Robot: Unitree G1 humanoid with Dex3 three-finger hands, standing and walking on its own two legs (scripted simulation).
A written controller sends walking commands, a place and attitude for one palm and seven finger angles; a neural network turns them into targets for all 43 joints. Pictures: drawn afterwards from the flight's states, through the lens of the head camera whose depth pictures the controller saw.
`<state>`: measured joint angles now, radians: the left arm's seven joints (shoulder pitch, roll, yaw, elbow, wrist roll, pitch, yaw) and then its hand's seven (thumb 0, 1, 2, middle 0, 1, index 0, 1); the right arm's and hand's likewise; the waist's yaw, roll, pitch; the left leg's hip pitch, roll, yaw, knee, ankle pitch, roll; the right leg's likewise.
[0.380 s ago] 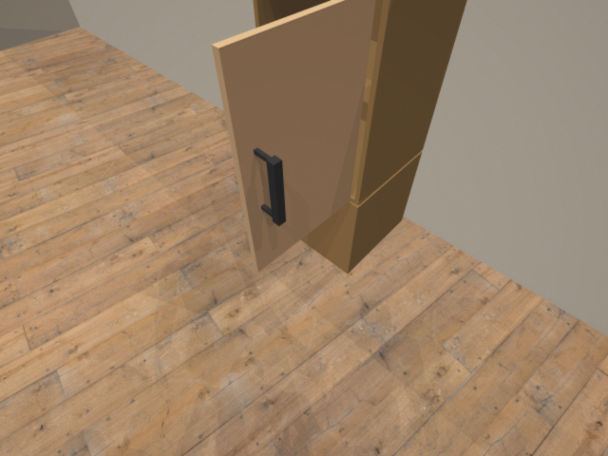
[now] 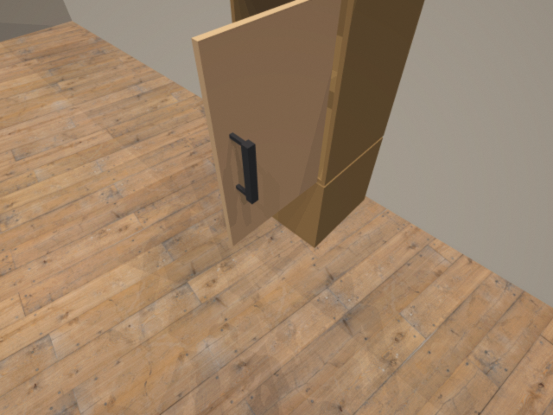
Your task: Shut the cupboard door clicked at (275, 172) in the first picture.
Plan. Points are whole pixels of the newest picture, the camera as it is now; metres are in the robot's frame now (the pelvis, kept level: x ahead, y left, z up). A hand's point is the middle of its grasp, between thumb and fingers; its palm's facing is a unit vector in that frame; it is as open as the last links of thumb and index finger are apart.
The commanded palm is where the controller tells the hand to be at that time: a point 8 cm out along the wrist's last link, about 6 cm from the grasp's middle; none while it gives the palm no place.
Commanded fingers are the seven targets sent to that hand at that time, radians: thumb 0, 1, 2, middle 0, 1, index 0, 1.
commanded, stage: look at it before walking up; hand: left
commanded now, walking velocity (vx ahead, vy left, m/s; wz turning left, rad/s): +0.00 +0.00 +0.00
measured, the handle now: (243, 169) +0.62 +0.11 -0.05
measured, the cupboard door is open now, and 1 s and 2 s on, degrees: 88 88 88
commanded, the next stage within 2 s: walk around to get in front in 0.56 s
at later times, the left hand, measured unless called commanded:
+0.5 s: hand out of the picture +0.04 +0.22 -0.17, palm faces +0.00 -0.96 -0.30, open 7.4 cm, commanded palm none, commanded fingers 0.00 0.90 0.90 -0.20 -0.30 -0.20 -0.30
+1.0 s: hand out of the picture +0.05 +0.21 -0.18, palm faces -0.09 -0.96 -0.26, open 7.4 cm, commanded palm none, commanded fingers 0.00 0.90 0.90 -0.20 -0.30 -0.20 -0.30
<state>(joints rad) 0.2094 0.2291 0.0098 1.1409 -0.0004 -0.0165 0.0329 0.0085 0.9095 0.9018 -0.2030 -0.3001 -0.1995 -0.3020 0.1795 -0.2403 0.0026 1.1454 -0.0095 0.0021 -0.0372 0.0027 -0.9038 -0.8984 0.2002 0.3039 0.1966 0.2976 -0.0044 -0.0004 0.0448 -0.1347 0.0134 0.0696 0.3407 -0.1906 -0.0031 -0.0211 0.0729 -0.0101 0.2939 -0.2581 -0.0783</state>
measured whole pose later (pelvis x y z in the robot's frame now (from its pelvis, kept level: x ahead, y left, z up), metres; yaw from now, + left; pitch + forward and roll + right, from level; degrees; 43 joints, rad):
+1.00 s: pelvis -0.02 +0.00 -0.01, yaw -8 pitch +0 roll +2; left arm 0.19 0.22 0.06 1.04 0.01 0.06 0.00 0.01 0.91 0.90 -0.20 -0.30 -0.20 -0.30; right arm 0.16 -0.22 -0.03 1.03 -0.02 0.02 -0.05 0.00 -0.90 -0.90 0.20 0.30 0.20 0.30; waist 0.02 -0.02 0.11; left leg -0.22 0.06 0.21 0.52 -0.28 0.01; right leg -0.28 0.07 0.05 0.75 -0.46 -0.03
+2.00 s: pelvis -0.04 -0.03 -0.01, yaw -43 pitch +1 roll +1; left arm 0.17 0.25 0.07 0.90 0.03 0.06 0.00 0.01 0.91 0.90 -0.20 -0.30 -0.20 -0.30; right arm 0.15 -0.26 -0.05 0.90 0.00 0.05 -0.03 0.01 -0.91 -0.90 0.20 0.30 0.19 0.30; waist 0.00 -0.03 0.13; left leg -0.43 0.06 0.05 0.89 -0.45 -0.07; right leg -0.32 0.03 0.09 0.56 -0.25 -0.01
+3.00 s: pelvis -0.03 -0.07 +0.00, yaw -78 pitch +1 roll -3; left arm 0.15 0.27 0.10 0.89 0.02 0.08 -0.04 0.01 0.91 0.90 -0.20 -0.30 -0.20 -0.30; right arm 0.19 -0.20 -0.01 0.87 -0.03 0.01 -0.04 0.00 -0.90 -0.90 0.20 0.30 0.20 0.30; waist 0.02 -0.02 0.11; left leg -0.24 0.14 0.12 0.51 -0.28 -0.02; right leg -0.45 -0.01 -0.03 0.97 -0.48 0.06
